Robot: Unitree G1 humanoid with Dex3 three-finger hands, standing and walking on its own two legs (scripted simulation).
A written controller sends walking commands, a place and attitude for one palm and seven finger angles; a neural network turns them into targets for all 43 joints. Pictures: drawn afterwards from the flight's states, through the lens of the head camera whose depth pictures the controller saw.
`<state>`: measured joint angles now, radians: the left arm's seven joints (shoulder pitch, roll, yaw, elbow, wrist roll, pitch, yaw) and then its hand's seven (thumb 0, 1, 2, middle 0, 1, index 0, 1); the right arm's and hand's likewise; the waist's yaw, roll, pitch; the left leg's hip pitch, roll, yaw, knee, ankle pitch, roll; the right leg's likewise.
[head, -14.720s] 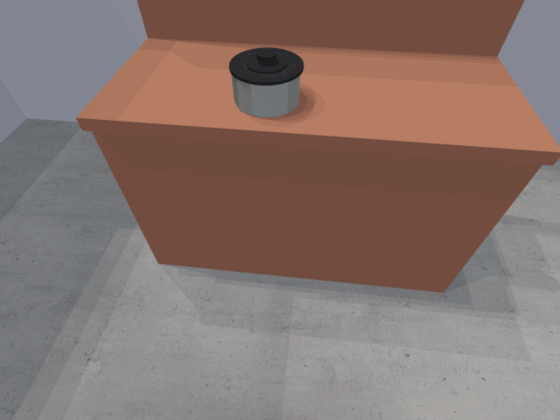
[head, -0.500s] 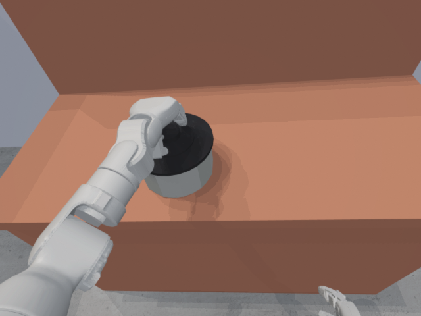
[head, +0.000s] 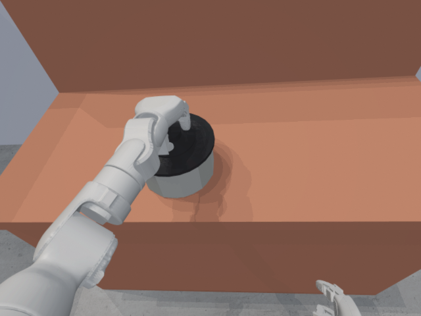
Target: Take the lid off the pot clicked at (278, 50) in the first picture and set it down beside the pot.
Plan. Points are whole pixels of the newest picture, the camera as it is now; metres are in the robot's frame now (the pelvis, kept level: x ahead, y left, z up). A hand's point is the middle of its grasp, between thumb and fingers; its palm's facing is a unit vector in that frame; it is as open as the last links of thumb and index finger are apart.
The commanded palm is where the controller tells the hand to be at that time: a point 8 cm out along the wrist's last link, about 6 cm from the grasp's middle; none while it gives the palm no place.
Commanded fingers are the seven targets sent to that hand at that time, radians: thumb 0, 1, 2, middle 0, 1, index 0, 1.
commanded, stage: close the fingers and squeeze the knob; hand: left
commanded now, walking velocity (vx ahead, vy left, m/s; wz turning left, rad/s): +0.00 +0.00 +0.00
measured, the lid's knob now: (169, 133) +0.46 +0.09 +0.10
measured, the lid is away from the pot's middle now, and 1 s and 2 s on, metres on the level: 0.00 0.00 0.01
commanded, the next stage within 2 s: lift the lid straight up in 0.86 s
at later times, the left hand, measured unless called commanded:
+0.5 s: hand (167, 135) +0.44 +0.09 +0.12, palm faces -0.31 -0.03 -0.95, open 7.3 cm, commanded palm +0.42 +0.10 +0.18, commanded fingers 0.00 0.33 1.07 -0.75 -0.90 -0.87 -0.96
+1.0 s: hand (166, 135) +0.43 +0.09 +0.12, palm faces -0.29 -0.07 -0.96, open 7.3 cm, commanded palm +0.41 +0.10 +0.18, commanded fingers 0.00 0.49 1.17 -0.84 -0.99 -1.01 -1.00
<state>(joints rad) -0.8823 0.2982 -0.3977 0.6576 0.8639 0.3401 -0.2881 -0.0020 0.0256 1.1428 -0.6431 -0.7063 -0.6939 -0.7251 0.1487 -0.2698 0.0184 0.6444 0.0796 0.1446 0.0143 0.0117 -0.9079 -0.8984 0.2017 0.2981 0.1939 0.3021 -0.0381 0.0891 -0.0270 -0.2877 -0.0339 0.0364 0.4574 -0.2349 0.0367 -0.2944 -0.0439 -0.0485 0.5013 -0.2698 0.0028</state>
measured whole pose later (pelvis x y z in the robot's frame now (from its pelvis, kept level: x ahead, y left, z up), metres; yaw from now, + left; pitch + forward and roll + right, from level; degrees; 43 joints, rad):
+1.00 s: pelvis +0.00 +0.00 +0.00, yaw -1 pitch +3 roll +1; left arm -0.86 0.32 -0.33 0.66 0.86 0.30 -0.29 -0.01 0.09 1.01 -0.65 -0.89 -0.81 -0.90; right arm 0.17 -0.28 0.02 0.65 0.08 0.13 0.00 0.01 -0.91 -0.90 0.20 0.30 0.19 0.30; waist -0.05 0.09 -0.02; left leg -0.28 -0.03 0.05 0.45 -0.23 0.04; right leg -0.29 -0.03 -0.03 0.49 -0.25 0.00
